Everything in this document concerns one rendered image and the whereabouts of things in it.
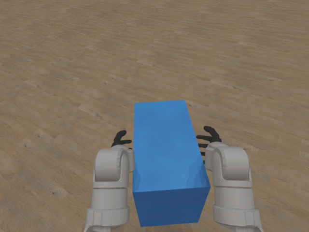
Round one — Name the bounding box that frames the left robot forearm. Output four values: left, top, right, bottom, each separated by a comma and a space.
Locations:
84, 145, 135, 232

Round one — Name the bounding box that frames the right robot hand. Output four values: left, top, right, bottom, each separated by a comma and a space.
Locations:
196, 126, 222, 164

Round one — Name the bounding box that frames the carton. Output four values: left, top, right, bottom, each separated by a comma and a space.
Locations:
132, 100, 211, 227

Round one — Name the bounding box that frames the right robot forearm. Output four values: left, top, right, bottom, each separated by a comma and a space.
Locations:
204, 142, 264, 232

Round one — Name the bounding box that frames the left robot hand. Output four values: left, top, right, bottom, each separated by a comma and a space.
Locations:
111, 130, 132, 149

